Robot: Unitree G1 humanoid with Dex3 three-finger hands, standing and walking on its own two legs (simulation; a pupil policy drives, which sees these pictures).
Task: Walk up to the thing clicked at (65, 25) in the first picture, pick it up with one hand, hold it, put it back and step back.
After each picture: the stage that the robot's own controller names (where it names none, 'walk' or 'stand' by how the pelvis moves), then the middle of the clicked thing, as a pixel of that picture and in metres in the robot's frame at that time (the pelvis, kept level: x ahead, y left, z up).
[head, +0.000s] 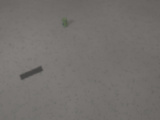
stand; (64, 22) +1.76 +0.24 -0.72
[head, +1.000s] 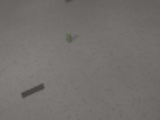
walk; (68, 38) +1.65 +0.33 -0.72
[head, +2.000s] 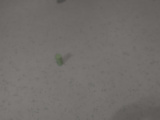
walk; (59, 60) +1.07 +0.35 -0.72
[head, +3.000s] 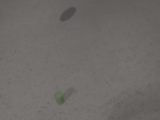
walk; (59, 98) +0.67 +0.26 -0.72
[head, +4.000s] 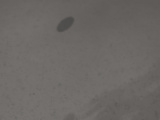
walk; out of the picture +0.43 +0.15 -0.69
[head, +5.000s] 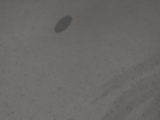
stand; out of the picture +0.35 +0.19 -0.72
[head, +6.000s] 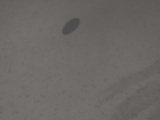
stand; out of the picture +0.34 +0.16 -0.72
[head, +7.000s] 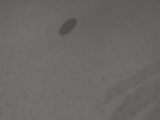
stand; out of the picture +0.36 +0.18 -0.72
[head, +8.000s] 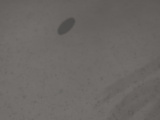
stand; out of the picture +0.35 +0.18 -0.73
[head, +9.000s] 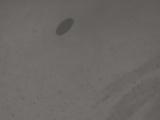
go down; out of the picture +0.34 +0.18 -0.73
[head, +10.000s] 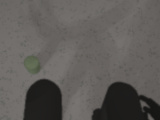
go down; (32, 65) +0.42 +0.22 -0.35
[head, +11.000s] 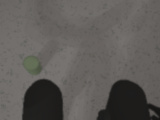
approach; (33, 66) +0.41 +0.22 -0.31
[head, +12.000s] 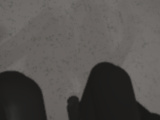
close in; out of the picture +0.41 +0.26 -0.22
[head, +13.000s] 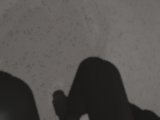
close; out of the picture +0.40 +0.27 -0.22
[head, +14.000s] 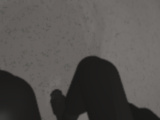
lift; out of the picture +0.40 +0.26 -0.22
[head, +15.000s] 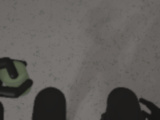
lift; (17, 80) +0.32 +0.22 -0.05
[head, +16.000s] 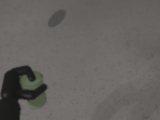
hold; (34, 90) +0.32 +0.17 +0.01
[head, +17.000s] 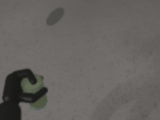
hold; (35, 92) +0.32 +0.17 -0.01
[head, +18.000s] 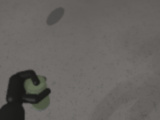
hold; (38, 93) +0.32 +0.16 -0.01
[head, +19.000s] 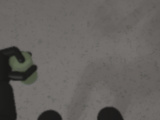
crouch; (24, 69) +0.40 +0.19 -0.07
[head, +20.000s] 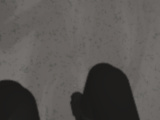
lower; out of the picture +0.44 +0.27 -0.18
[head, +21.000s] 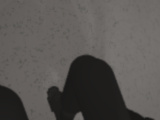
lower; out of the picture +0.44 +0.28 -0.23
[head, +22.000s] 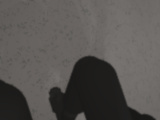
lower; out of the picture +0.43 +0.28 -0.23
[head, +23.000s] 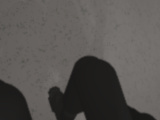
lower; out of the picture +0.43 +0.28 -0.23
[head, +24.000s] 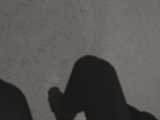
lower; out of the picture +0.43 +0.28 -0.23
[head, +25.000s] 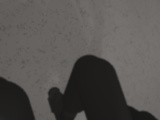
withdraw; out of the picture +0.42 +0.26 -0.23
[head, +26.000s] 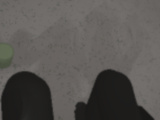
stand; (3, 56) +0.43 +0.23 -0.25
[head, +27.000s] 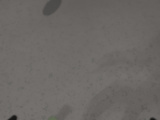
stand; out of the picture +0.37 +0.17 -0.62
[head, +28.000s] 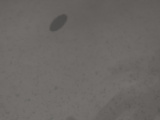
stand; out of the picture +0.37 +0.18 -0.67
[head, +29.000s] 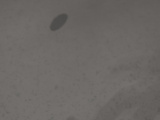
stand; out of the picture +0.37 +0.17 -0.67
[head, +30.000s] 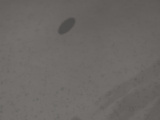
stand; out of the picture +0.39 +0.17 -0.72
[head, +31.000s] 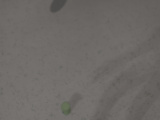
walk; (66, 108) +0.46 +0.15 -0.70
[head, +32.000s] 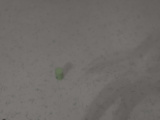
walk; (59, 74) +0.72 +0.16 -0.69
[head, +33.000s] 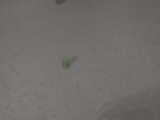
stand; (65, 62) +1.02 +0.21 -0.70
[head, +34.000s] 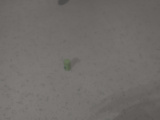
stand; (67, 65) +1.00 +0.16 -0.72
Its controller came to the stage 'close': yes
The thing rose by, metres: 0.71
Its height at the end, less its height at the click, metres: +0.00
